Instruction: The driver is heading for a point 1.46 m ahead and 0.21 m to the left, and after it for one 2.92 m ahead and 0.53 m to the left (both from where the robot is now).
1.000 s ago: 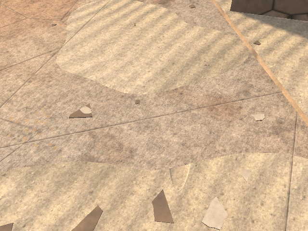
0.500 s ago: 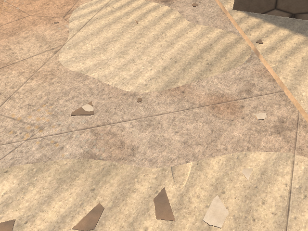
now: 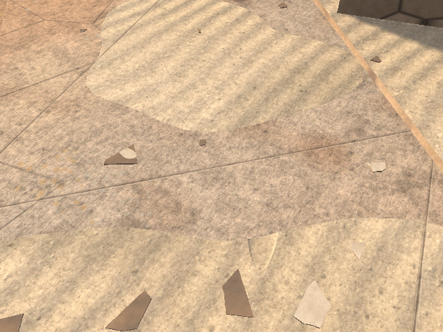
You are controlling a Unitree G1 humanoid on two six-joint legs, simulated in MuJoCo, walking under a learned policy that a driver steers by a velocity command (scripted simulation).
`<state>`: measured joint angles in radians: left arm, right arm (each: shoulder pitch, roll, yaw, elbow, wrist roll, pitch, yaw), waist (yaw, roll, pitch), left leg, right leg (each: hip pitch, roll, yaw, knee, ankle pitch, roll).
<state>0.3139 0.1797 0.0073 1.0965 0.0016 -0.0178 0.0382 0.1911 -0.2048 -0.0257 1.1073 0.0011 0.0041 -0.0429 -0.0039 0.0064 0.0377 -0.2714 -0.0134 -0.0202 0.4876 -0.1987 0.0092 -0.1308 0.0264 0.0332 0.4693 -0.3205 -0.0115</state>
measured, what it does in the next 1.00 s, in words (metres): walks ahead: right foot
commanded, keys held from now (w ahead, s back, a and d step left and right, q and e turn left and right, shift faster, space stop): w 1.00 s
